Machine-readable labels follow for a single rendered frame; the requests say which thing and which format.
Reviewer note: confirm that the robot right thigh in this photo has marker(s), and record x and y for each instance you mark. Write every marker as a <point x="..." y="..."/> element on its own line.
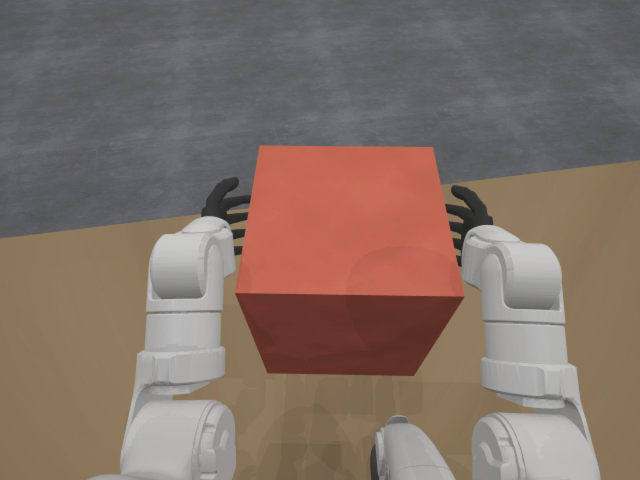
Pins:
<point x="405" y="452"/>

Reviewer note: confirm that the left robot hand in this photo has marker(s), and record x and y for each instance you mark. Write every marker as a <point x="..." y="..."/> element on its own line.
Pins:
<point x="216" y="206"/>

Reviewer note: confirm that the carton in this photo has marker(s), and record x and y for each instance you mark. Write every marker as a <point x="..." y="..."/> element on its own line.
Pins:
<point x="348" y="265"/>

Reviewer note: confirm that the left robot forearm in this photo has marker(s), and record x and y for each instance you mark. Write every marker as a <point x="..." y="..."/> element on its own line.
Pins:
<point x="182" y="343"/>

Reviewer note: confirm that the left robot upper arm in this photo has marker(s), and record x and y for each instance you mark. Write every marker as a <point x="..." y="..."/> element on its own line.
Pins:
<point x="179" y="440"/>

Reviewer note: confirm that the right robot forearm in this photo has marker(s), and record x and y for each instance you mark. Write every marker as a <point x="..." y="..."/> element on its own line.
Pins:
<point x="526" y="354"/>

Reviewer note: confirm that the right robot hand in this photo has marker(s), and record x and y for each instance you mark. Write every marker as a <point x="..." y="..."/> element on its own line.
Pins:
<point x="477" y="216"/>

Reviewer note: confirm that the right robot upper arm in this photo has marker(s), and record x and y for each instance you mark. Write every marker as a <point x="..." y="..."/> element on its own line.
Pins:
<point x="524" y="446"/>

